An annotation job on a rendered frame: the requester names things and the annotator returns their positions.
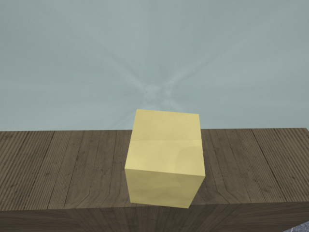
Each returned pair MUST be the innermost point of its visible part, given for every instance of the carton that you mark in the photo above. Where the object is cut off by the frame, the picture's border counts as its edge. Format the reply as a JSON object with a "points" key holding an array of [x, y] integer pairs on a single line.
{"points": [[165, 164]]}

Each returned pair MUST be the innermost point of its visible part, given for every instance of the pedestal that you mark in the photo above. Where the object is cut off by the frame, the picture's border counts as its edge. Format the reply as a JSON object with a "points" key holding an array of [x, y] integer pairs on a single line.
{"points": [[256, 180]]}

